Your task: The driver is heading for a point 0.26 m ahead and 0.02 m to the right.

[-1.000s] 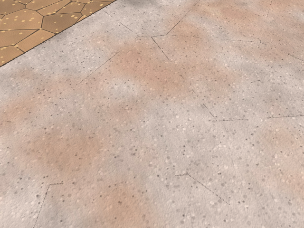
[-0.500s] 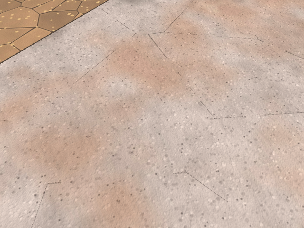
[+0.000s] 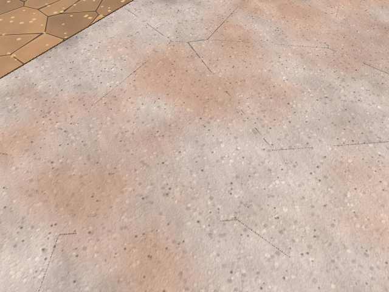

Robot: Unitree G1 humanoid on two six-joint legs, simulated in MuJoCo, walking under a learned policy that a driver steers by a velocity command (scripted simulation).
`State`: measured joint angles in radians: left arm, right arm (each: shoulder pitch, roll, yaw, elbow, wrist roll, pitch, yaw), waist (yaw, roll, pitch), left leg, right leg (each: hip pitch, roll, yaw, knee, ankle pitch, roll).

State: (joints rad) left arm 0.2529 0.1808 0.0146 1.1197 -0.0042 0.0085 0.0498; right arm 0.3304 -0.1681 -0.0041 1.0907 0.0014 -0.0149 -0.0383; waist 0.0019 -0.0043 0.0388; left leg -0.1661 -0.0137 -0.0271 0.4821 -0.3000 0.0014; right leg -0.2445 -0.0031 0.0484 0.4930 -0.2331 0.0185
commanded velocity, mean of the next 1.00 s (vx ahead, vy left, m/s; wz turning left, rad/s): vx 0.07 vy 0.00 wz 0.00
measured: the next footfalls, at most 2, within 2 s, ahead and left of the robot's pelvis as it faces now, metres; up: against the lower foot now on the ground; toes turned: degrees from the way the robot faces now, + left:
left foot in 0.72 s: +0.10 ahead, +0.11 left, +0.00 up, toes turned +0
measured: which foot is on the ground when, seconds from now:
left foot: down 0.00-0.50, up 0.52-0.70, down 0.72-1.00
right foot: down 0.00-1.00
